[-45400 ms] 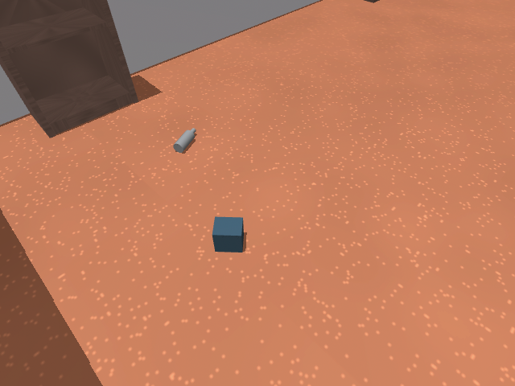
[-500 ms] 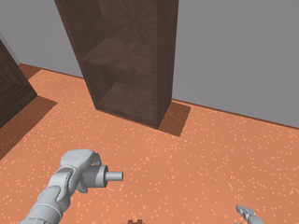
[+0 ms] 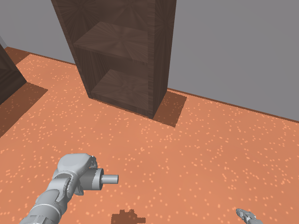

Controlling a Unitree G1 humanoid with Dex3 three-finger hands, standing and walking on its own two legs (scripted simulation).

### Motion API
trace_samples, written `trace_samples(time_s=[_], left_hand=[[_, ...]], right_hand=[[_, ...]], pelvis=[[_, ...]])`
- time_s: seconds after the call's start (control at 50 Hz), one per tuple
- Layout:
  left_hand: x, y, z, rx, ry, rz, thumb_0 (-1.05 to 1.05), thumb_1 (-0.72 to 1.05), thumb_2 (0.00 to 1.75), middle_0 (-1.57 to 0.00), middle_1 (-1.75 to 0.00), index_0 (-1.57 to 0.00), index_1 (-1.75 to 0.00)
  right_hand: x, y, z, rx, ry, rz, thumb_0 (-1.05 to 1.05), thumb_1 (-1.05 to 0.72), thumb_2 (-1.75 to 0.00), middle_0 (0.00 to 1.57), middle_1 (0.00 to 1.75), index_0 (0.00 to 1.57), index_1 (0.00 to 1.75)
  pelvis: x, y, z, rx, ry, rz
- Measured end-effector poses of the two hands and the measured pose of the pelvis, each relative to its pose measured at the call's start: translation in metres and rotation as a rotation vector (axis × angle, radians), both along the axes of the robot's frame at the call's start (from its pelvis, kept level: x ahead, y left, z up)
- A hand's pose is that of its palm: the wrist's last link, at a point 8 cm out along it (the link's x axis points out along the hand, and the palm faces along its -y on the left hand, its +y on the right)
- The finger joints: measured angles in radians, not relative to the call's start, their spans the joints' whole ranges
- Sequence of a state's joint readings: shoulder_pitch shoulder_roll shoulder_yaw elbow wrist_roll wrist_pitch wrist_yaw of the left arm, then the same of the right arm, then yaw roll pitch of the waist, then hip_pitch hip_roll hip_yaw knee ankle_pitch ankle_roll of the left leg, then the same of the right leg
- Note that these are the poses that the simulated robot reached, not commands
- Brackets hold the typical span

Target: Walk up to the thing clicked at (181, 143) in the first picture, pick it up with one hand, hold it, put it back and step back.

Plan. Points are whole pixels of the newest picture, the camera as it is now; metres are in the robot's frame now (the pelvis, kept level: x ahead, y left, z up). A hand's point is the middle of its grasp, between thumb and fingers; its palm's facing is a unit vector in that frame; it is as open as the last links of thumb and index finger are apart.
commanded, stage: crouch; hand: left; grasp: from above
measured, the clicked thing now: (87, 178) +0.29 +0.21 -0.13
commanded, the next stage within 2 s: lower in 1.50 s
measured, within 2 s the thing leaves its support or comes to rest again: neither
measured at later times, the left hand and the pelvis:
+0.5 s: hand (93, 183) +0.34 +0.25 -0.34, palm faces -0.45 +0.02 -0.90, open 9.3 cm; pelvis -0.05 +0.01 -0.19, yaw -2 degrees
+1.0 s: hand (98, 189) +0.36 +0.26 -0.50, palm faces -0.45 -0.01 -0.90, open 9.3 cm; pelvis -0.06 +0.00 -0.32, yaw -5 degrees
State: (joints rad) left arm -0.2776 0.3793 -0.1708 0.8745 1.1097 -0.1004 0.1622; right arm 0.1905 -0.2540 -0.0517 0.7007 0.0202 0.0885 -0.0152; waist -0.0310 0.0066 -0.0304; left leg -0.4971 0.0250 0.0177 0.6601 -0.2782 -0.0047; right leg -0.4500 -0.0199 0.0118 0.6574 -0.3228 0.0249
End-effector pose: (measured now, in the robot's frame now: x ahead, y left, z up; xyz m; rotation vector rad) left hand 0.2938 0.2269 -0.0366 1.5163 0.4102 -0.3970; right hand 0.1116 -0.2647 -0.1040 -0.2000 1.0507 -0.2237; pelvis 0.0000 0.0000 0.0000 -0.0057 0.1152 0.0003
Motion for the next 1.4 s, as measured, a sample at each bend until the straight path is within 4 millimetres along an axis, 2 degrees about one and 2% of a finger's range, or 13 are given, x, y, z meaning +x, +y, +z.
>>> trace_samples(time_s=[0.08, 0.16, 0.3, 0.44, 0.58, 0.76, 0.86, 1.0, 1.4], left_hand=[[0.004, 0.003, -0.032, 0.019, -0.003, -0.017, -0.04, 0.11, 0.32, -0.87, -0.23, -0.88, -0.25], [0.010, 0.006, -0.072, 0.028, -0.018, -0.031, -0.04, 0.11, 0.32, -0.86, -0.24, -0.88, -0.27], [0.029, 0.011, -0.147, 0.047, -0.052, -0.033, -0.04, 0.10, 0.34, -0.85, -0.27, -0.86, -0.29], [0.049, 0.018, -0.215, 0.048, -0.069, 0.005, -0.04, 0.09, 0.37, -0.83, -0.29, -0.85, -0.31], [0.059, 0.025, -0.277, 0.039, -0.032, 0.006, -0.04, 0.08, 0.39, -0.83, -0.30, -0.84, -0.33], [0.064, 0.032, -0.348, 0.013, -0.023, -0.011, -0.04, 0.08, 0.40, -0.83, -0.29, -0.84, -0.32], [0.068, 0.034, -0.376, 0.001, -0.045, -0.007, -0.04, 0.08, 0.40, -0.83, -0.29, -0.85, -0.32], [0.075, 0.038, -0.404, 0.011, -0.054, 0.005, -0.04, 0.07, 0.42, -0.83, -0.30, -0.84, -0.33], [0.080, 0.038, -0.464, 0.005, -0.030, 0.008, -0.04, 0.07, 0.43, -0.80, -0.35, -0.81, -0.37]], right_hand=[[-0.017, -0.009, -0.019, -0.027, 0.050, -0.002, 0.01, -0.88, -0.89, 0.21, 0.30, 0.20, 0.30], [-0.041, -0.017, -0.046, -0.059, 0.111, -0.010, 0.00, -0.89, -0.89, 0.21, 0.30, 0.20, 0.30], [-0.085, -0.023, -0.110, -0.109, 0.215, -0.040, 0.00, -0.89, -0.89, 0.21, 0.30, 0.20, 0.30], [-0.118, -0.013, -0.173, -0.110, 0.284, -0.061, 0.01, -0.89, -0.89, 0.21, 0.30, 0.20, 0.30], [-0.129, 0.002, -0.227, -0.077, 0.317, -0.039, 0.00, -0.89, -0.89, 0.21, 0.30, 0.20, 0.30], [-0.122, 0.005, -0.278, -0.062, 0.338, 0.028, 0.00, -0.89, -0.89, 0.21, 0.30, 0.20, 0.30], [-0.117, -0.001, -0.298, -0.069, 0.343, 0.060, 0.00, -0.90, -0.90, 0.21, 0.30, 0.20, 0.30], [-0.117, -0.010, -0.320, -0.082, 0.351, 0.079, 0.00, -0.90, -0.90, 0.21, 0.30, 0.20, 0.30], [-0.147, -0.014, -0.373, -0.070, 0.413, 0.057, 0.00, -0.91, -0.90, 0.21, 0.30, 0.20, 0.30]], pelvis=[[-0.006, 0.000, -0.020, -0.008, 0.076, 0.004], [-0.014, 0.001, -0.049, -0.016, 0.160, 0.004], [-0.030, 0.005, -0.112, -0.031, 0.306, -0.002], [-0.044, 0.008, -0.172, -0.044, 0.407, -0.011], [-0.053, 0.011, -0.221, -0.060, 0.482, -0.017], [-0.056, 0.010, -0.274, -0.080, 0.536, -0.019], [-0.058, 0.008, -0.296, -0.086, 0.541, -0.028], [-0.061, 0.005, -0.323, -0.089, 0.539, -0.042], [-0.071, 0.002, -0.379, -0.083, 0.511, -0.072]])
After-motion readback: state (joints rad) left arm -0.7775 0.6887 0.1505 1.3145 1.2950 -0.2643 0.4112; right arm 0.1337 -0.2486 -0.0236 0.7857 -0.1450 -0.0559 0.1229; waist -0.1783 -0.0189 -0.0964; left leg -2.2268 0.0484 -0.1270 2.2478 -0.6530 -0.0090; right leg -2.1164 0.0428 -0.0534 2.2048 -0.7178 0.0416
